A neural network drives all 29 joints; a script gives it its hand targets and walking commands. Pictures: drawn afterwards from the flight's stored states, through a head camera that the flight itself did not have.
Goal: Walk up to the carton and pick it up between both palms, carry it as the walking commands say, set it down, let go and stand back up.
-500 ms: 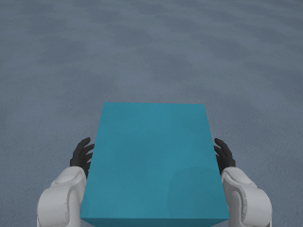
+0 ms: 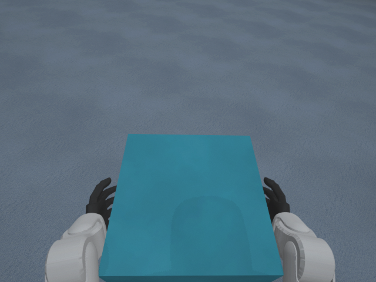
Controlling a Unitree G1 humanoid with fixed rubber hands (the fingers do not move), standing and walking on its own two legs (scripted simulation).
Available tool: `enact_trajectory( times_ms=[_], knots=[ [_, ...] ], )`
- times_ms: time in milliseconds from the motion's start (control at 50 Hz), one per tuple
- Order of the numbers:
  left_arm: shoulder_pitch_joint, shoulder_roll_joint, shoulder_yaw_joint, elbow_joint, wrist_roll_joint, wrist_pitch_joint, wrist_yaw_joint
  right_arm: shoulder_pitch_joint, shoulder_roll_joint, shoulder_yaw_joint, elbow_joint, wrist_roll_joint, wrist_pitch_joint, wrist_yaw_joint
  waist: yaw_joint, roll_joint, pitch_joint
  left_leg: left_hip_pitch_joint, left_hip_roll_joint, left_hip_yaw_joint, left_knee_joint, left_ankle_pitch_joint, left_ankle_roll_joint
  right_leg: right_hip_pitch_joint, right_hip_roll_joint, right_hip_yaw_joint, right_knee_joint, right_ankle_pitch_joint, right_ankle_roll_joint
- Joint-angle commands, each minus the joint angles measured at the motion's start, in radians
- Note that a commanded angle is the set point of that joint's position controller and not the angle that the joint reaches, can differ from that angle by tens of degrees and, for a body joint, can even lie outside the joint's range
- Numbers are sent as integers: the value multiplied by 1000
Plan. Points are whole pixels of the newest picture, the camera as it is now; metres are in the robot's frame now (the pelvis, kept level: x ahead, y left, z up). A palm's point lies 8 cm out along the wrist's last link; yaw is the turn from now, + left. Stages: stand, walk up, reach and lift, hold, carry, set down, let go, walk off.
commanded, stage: carry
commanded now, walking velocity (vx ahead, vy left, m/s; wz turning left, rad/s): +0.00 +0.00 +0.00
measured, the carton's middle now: (187, 220) +0.26 +0.01 +0.01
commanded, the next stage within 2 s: hold in 1.70 s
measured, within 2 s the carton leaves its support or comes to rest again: neither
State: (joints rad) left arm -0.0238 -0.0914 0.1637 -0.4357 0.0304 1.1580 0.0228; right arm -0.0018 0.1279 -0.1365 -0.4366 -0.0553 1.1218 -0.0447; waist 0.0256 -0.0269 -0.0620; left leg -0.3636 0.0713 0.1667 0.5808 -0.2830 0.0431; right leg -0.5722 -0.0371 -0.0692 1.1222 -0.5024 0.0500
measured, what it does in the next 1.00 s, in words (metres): steps on the spot: right foot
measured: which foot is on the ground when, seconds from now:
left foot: down 0.00-1.00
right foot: up 0.00-0.12, down 0.14-1.00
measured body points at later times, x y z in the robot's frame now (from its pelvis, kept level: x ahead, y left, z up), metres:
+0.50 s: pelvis -0.04 +0.08 +0.00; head -0.05 +0.10 +0.45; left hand +0.23 +0.22 +0.06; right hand +0.20 -0.11 +0.08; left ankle +0.00 +0.16 -0.73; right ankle -0.04 -0.07 -0.73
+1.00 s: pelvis -0.05 +0.08 +0.00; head -0.06 +0.09 +0.45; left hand +0.22 +0.22 +0.07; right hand +0.19 -0.11 +0.08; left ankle +0.00 +0.16 -0.73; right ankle -0.04 -0.07 -0.73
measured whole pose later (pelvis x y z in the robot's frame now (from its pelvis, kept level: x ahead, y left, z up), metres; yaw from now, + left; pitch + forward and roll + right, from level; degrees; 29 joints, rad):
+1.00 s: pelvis -0.05 +0.08 +0.00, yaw -6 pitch +3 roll -1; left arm -0.05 -0.10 0.16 -0.37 0.05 1.14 0.03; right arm -0.04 0.12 -0.17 -0.40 -0.06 1.14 -0.04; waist 0.00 0.00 -0.10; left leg -0.38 0.03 0.11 0.53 -0.21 0.05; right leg -0.34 -0.07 -0.09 0.48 -0.19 0.04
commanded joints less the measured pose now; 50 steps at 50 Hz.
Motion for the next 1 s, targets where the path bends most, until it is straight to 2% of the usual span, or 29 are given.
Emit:
enact_trajectory(
  times_ms=[0, 60, 80, 100, 120, 140, 160, 180, 200, 220, 240, 280, 300, 320, 340, 360, 400, 460, 520, 720, 980],
  knots=[
    [-487, -741, -811, -114, -349, -11, -212, -419, 748, 747, -102, 317, 7, 205, -28, 204, -211, 165, 193, -131, -166, 211, 101, 49, 3, -49, -146, -5, -8],
    [-421, -727, -785, -60, -314, 1, -210, -398, 730, 760, -79, 306, 20, 204, -38, 210, -264, 250, 257, -197, -101, 530, 145, 115, 27, -62, -400, 6, -37],
    [-396, -732, -776, -36, -304, 3, -213, -398, 728, 764, -66, 305, 24, 206, -29, 194, -270, 246, 258, -192, -73, 582, 131, 165, 28, -62, -529, 85, -43],
    [-379, -745, -771, -14, -297, 2, -216, -399, 728, 766, -51, 306, 25, 209, -17, 163, -269, 209, 253, -170, -48, 570, 88, 249, 5, -42, -698, 242, -43],
    [-375, -757, -766, -3, -293, 1, -217, -414, 735, 775, -45, 314, 24, 215, -15, 90, -274, 119, 228, -137, 5, 507, 27, 375, -78, 29, -770, 339, -49],
    [-377, -753, -757, -2, -282, -4, -219, -423, 738, 783, -53, 320, 25, 219, -20, -91, -294, -65, 150, -92, 113, 291, -49, 520, -253, 245, -723, 602, -93],
    [-368, -764, -751, 6, -273, -18, -218, -488, 753, 805, -84, 344, 30, 224, -12, -259, -255, -166, 42, -50, 165, -123, -83, 498, -359, 370, -717, 826, -190],
    [-419, -774, -762, -36, -291, -20, -219, -523, 768, 821, -94, 364, 29, 225, -7, -229, -246, -186, 28, -85, 259, -250, -85, 485, -366, 356, -731, 830, -218],
    [-450, -781, -771, -54, -298, -20, -218, -522, 784, 827, -81, 370, 27, 228, -8, -141, -245, -169, 25, -115, 289, -236, -85, 472, -332, 290, -725, 762, -205],
    [-464, -781, -772, -65, -295, -20, -214, -521, 794, 824, -70, 376, 28, 232, -11, -114, -236, -149, 18, -113, 265, -193, -87, 440, -295, 234, -725, 705, -182],
    [-471, -780, -769, -77, -297, -19, -211, -521, 796, 820, -74, 379, 28, 234, -14, -116, -228, -113, 5, -95, 209, -140, -92, 402, -254, 178, -716, 679, -159],
    [-460, -768, -767, -82, -291, -12, -203, -503, 786, 808, -74, 379, 32, 235, -28, -101, -238, 6, -16, -60, -2, 28, -106, 363, -186, 97, -673, 624, -110],
    [-440, -757, -763, -74, -284, -8, -200, -496, 780, 806, -71, 379, 36, 234, -28, -94, -258, 90, 1, -64, -69, 116, -105, 337, -166, 83, -655, 576, -84],
    [-429, -749, -761, -64, -278, -5, -197, -495, 773, 799, -67, 381, 40, 235, -26, -35, -273, 158, 56, -113, -111, 190, -97, 305, -128, 56, -604, 484, -58],
    [-416, -747, -768, -54, -277, -1, -196, -477, 760, 787, -49, 369, 42, 237, -15, 88, -281, 196, 134, -199, -106, 378, -70, 259, -71, 41, -565, 371, -33],
    [-425, -749, -780, -55, -282, 3, -200, -450, 751, 773, -29, 357, 39, 239, -11, 168, -262, 157, 170, -244, -125, 368, -36, 257, -54, 25, -577, 242, -23],
    [-448, -759, -783, -27, -287, 6, -209, -465, 745, 752, -16, 338, 42, 239, -14, 149, -208, 98, 180, -262, -178, 224, -12, 257, -54, 23, -586, 193, -25],
    [-499, -782, -803, -24, -316, 2, -218, -483, 756, 735, -17, 324, 37, 236, -21, 114, -163, 41, 153, -227, -232, 13, -17, 281, -74, 31, -633, 246, -24],
    [-513, -790, -810, -23, -328, 0, -219, -474, 762, 725, -11, 315, 36, 233, -23, 106, -169, 46, 146, -224, -260, -61, -18, 286, -77, 23, -654, 265, -17],
    [-491, -784, -792, -14, -313, -4, -213, -484, 760, 743, -23, 326, 37, 233, -23, 78, -205, 58, 127, -207, -249, -12, -13, 309, -94, 11, -683, 296, -4],
    [-468, -765, -783, -23, -303, -14, -207, -480, 749, 766, -32, 334, 28, 227, -24, 50, -231, 80, 99, -190, -169, 95, -18, 295, -103, 28, -703, 323, -21]
  ],
)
